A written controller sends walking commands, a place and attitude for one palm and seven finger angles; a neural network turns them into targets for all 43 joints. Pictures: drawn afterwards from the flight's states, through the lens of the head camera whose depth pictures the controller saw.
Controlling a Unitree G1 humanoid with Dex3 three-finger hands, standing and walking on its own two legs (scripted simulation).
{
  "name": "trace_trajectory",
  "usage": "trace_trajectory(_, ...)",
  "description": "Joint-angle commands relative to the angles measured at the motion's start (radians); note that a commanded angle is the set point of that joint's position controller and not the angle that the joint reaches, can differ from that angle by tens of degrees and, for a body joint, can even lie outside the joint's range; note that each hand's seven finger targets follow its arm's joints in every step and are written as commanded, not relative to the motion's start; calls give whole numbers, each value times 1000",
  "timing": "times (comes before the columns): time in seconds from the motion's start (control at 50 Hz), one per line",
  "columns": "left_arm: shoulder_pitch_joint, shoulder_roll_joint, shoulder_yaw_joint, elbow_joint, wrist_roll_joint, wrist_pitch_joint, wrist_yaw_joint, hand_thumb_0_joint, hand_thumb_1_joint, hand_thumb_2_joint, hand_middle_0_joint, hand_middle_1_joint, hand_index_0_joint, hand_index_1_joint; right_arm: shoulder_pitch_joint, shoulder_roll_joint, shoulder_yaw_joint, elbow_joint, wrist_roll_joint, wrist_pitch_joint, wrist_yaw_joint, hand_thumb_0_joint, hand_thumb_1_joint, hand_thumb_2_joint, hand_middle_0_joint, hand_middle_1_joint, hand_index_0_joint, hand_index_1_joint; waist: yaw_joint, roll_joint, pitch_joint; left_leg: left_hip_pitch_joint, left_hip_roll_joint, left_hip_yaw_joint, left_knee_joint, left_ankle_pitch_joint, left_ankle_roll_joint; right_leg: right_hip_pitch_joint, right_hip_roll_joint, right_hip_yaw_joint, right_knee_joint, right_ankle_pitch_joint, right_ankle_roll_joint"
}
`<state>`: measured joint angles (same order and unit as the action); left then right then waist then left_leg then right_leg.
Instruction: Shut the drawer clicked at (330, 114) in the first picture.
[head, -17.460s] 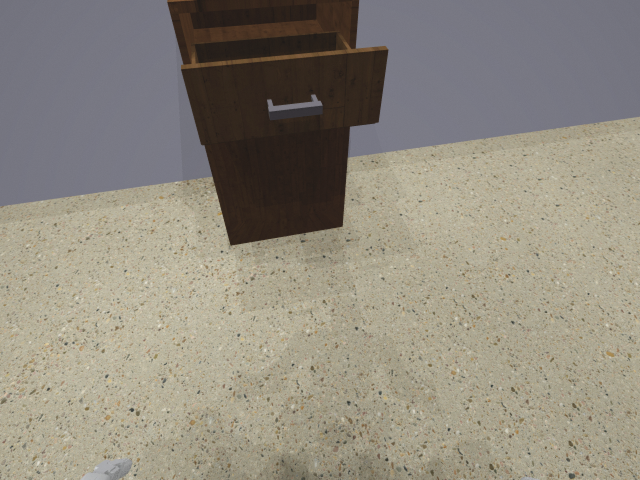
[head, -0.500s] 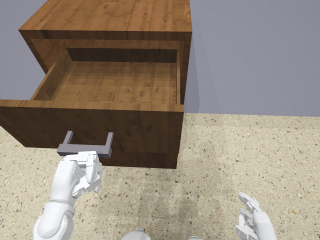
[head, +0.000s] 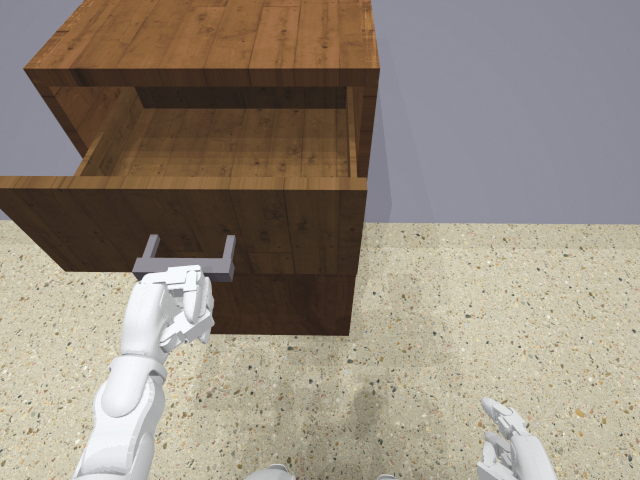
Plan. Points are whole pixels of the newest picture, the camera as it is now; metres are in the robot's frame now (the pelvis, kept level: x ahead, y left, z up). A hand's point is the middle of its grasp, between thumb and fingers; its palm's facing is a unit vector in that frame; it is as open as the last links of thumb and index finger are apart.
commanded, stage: push the drawer shut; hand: left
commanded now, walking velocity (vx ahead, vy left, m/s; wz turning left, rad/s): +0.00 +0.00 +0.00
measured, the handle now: (188, 256) +0.37 +0.18 +0.07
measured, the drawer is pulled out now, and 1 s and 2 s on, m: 0.20 0.07 0.00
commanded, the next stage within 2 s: pull the fist back off the drawer in 1.80 s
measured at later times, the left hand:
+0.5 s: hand (218, 265) +0.36 +0.15 +0.06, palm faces -0.01 -1.00 -0.04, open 3.2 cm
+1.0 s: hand (227, 225) +0.43 +0.15 +0.06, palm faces +0.02 -1.00 -0.05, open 3.1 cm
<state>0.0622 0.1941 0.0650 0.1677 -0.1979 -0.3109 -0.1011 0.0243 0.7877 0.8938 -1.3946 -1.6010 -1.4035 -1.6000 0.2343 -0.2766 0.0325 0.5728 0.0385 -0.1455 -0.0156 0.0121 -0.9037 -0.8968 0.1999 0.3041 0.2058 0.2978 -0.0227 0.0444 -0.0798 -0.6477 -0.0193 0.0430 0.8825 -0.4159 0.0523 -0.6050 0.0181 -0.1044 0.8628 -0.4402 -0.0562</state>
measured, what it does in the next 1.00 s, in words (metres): stands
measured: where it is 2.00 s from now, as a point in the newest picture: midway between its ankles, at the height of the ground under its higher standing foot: outside the picture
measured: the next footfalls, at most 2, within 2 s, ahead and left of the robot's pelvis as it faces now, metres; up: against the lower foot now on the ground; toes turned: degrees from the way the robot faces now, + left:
none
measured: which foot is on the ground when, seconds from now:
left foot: down 0.00-1.00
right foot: down 0.00-1.00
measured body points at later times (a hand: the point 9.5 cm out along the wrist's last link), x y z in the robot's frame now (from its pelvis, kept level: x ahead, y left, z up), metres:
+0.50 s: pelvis -0.01 +0.01 +0.00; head +0.05 +0.00 +0.45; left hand +0.36 +0.20 +0.06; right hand +0.12 -0.24 -0.11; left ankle +0.01 +0.09 -0.69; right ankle -0.01 -0.08 -0.69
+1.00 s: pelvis -0.01 +0.00 +0.00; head +0.07 +0.00 +0.44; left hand +0.42 +0.20 +0.06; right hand +0.06 -0.26 -0.12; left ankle +0.01 +0.09 -0.69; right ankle -0.01 -0.08 -0.69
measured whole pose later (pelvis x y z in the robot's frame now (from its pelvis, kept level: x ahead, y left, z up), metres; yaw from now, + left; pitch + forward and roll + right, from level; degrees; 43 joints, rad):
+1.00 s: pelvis -0.01 +0.00 +0.00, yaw -1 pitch +14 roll -1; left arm -0.57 0.28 0.21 0.86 -0.14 -0.40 -0.08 0.01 0.79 0.91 -1.40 -1.60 -1.40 -1.60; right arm 0.31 -0.27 0.03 0.65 0.03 -0.04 0.00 0.01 -0.90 -0.90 0.20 0.30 0.21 0.30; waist -0.09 0.03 -0.08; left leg -0.74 -0.01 0.05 0.90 -0.40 0.06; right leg -0.70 0.03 -0.09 0.87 -0.42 -0.06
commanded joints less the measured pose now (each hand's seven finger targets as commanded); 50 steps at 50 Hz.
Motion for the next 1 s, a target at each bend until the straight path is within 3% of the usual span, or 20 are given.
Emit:
trace_trajectory(0.0,-335,112,62,-192,-8,-66,34,0,900,900,-1400,-1600,-1400,-1600,-35,-118,-53,-126,2,-37,-11,0,-900,-900,200,300,200,300,-39,-35,-257,164,25,-90,-113,227,-23,80,-19,82,-115,264,40)
trace_trajectory(0.02,-359,133,77,-177,-6,-66,41,0,900,900,-1400,-1600,-1400,-1600,-32,-123,-54,-118,0,-33,-12,0,-900,-900,200,300,200,300,-43,-57,-251,156,26,-93,-111,219,-20,77,-19,85,-120,255,42)
trace_trajectory(0.08,-429,101,47,-154,-2,-68,41,0,900,900,-1400,-1600,-1400,-1600,-32,-117,-53,-112,2,-27,-13,0,-900,-900,200,300,200,300,-47,-37,-274,178,27,-96,-114,213,-23,63,-18,81,-115,241,40)
trace_trajectory(0.16,-518,107,45,-107,5,-61,53,0,900,900,-1400,-1600,-1400,-1600,-24,-119,-51,-98,3,-16,-16,0,-900,-900,200,300,200,300,-56,-28,-285,196,30,-107,-119,197,-24,43,-15,80,-118,211,39)
trace_trajectory(0.22,-556,161,86,-54,11,-60,59,0,900,900,-1400,-1600,-1400,-1600,-18,-127,-49,-89,3,-6,-18,0,-900,-900,200,300,200,300,-51,-46,-291,174,29,-103,-124,187,-23,64,-14,88,-125,203,39)
trace_trajectory(0.28,-623,117,56,-19,9,-60,61,0,900,900,-1400,-1600,-1400,-1600,-17,-118,-46,-87,4,-2,-16,0,-900,-900,200,300,200,300,-54,-7,-287,201,30,-109,-131,183,-29,39,-13,79,-124,194,35)
trace_trajectory(0.4,-692,153,92,87,12,-70,67,0,900,900,-1400,-1600,-1400,-1600,8,-125,-49,-73,3,14,-10,0,-900,-900,200,300,200,300,-58,-49,-279,162,27,-101,-133,168,-27,61,-11,89,-134,195,37)
trace_trajectory(0.42,-695,194,129,108,14,-75,71,0,900,900,-1400,-1600,-1400,-1600,14,-129,-51,-69,2,18,-10,0,-900,-900,200,300,200,300,-51,-58,-279,149,28,-99,-132,167,-24,71,-9,94,-135,192,37)
trace_trajectory(0.44,-701,174,115,117,16,-78,67,0,900,900,-1400,-1600,-1400,-1600,17,-125,-49,-72,0,21,-7,0,-900,-900,200,300,200,300,-52,-27,-290,158,23,-92,-133,176,-24,76,-9,96,-135,207,36)
trace_trajectory(0.46,-717,179,121,129,13,-82,63,0,900,900,-1400,-1600,-1400,-1600,22,-126,-50,-70,1,24,-6,0,-900,-900,200,300,200,300,-54,-43,-294,154,24,-94,-132,181,-24,81,-10,96,-135,214,36)
trace_trajectory(0.52,-753,231,160,171,16,-94,59,0,900,900,-1400,-1600,-1400,-1600,37,-131,-52,-64,0,35,-6,0,-900,-900,200,300,200,300,-49,-25,-300,138,23,-89,-129,188,-24,94,-8,102,-130,224,35)
trace_trajectory(0.56,-806,191,126,201,15,-98,53,0,900,900,-1400,-1600,-1400,-1600,47,-127,-51,-61,1,38,-2,0,-900,-900,200,300,200,300,-67,-21,-296,146,23,-87,-127,186,-24,77,-8,102,-133,231,37)
trace_trajectory(0.62,-841,223,153,240,18,-106,56,0,900,900,-1400,-1600,-1400,-1600,67,-135,-55,-49,-1,46,-2,0,-900,-900,200,300,200,300,-69,-21,-309,151,26,-94,-122,204,-23,67,-5,99,-126,240,36)
trace_trajectory(0.68,-911,190,125,264,19,-116,54,0,900,900,-1400,-1600,-1400,-1600,85,-134,-61,-38,-2,47,2,0,-900,-900,200,300,200,300,-86,-21,-328,173,28,-95,-117,216,-25,48,-4,96,-124,248,38)
trace_trajectory(0.74,-926,244,173,329,27,-123,58,0,900,900,-1400,-1600,-1400,-1600,103,-142,-63,-28,-5,56,2,0,-900,-900,200,300,200,300,-79,-30,-342,158,26,-93,-113,212,-23,55,-2,101,-121,248,38)
trace_trajectory(0.78,-986,221,145,331,30,-134,53,0,900,900,-1400,-1600,-1400,-1600,107,-136,-61,-26,-5,58,2,0,-900,-900,200,300,200,300,-92,-22,-355,158,24,-88,-110,214,-21,58,-3,106,-121,258,40)
trace_trajectory(0.86,-1043,280,196,415,35,-144,52,0,900,900,-1400,-1600,-1400,-1600,131,-143,-62,-9,-8,69,2,0,-900,-900,200,300,200,300,-99,-36,-346,131,24,-87,-99,205,-18,49,-1,112,-121,254,41)
trace_trajectory(0.9,-1097,279,189,460,38,-149,48,0,900,900,-1400,-1600,-1400,-1600,135,-140,-59,-6,-6,73,1,0,-900,-900,200,300,200,300,-111,-36,-321,97,21,-79,-96,169,-14,43,-2,122,-128,230,43)
trace_trajectory(0.94,-1130,310,217,480,44,-161,46,0,900,900,-1400,-1600,-1400,-1600,151,-142,-60,-1,-10,75,1,0,-900,-900,200,300,200,300,-106,-14,-350,112,21,-83,-92,187,-14,46,0,121,-120,243,40)
trace_trajectory(0.98,-1154,295,209,495,40,-166,42,0,900,900,-1400,-1600,-1400,-1600,161,-141,-61,-1,-12,77,4,0,-900,-900,200,300,200,300,-113,-13,-389,130,21,-81,-86,216,-13,50,2,121,-116,272,42)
